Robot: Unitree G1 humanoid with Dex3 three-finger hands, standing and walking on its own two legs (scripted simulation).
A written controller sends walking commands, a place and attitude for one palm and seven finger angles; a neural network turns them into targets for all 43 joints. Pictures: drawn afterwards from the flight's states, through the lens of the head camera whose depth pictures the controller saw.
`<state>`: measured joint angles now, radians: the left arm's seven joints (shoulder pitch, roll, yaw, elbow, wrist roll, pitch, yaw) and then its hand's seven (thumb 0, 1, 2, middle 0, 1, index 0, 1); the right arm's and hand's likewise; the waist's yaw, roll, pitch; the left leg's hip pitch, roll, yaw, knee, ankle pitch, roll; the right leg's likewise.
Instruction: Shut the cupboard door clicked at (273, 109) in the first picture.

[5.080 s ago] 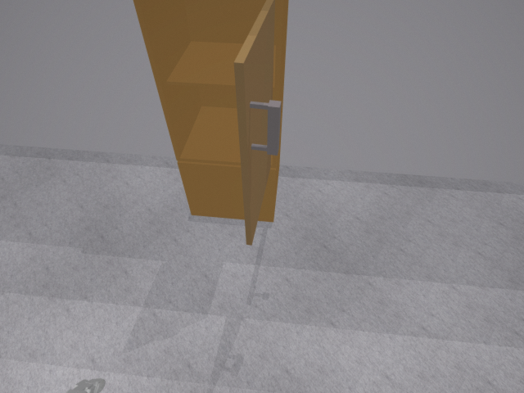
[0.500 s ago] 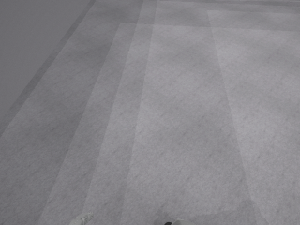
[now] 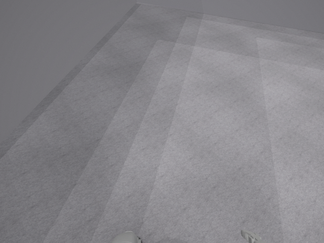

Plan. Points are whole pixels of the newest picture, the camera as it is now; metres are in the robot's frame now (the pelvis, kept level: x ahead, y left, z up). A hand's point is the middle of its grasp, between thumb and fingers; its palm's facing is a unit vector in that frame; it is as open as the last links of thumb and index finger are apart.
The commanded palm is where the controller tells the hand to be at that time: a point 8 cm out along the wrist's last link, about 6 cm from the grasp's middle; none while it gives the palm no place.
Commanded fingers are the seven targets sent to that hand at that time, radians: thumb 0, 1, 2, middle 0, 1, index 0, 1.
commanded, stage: walk around to get in front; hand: left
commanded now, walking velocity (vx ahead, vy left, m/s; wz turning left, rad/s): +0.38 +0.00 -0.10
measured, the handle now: out of the picture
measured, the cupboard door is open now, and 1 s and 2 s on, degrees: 86 86 86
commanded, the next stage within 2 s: walk to a spot facing it in 0.64 s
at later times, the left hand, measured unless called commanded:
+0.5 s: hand (128, 179) +0.32 +0.15 -0.15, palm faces -0.10 -0.97 -0.22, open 7.3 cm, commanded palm none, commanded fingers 0.00 0.90 0.90 -0.20 -0.30 -0.20 -0.30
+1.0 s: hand (135, 182) +0.33 +0.13 -0.19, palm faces +0.17 -0.98 -0.13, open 7.3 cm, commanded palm none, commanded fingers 0.00 0.90 0.90 -0.20 -0.30 -0.20 -0.30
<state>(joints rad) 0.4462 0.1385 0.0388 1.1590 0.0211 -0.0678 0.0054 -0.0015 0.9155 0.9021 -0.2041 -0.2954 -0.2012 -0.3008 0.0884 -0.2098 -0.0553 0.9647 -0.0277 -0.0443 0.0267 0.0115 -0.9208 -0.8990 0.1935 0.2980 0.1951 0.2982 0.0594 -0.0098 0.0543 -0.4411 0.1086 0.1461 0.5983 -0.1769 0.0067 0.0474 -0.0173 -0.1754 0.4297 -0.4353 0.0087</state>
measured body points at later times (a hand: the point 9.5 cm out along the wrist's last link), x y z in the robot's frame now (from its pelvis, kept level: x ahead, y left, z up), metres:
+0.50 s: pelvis +0.20 -0.03 +0.01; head +0.22 -0.05 +0.46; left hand +0.33 +0.20 -0.13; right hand +0.10 -0.23 -0.16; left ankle +0.12 +0.11 -0.72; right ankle +0.28 -0.15 -0.72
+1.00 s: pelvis +0.40 -0.03 -0.01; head +0.43 +0.00 +0.44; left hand +0.32 +0.18 -0.17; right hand +0.52 -0.27 -0.14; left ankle +0.50 +0.06 -0.73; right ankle +0.29 -0.15 -0.71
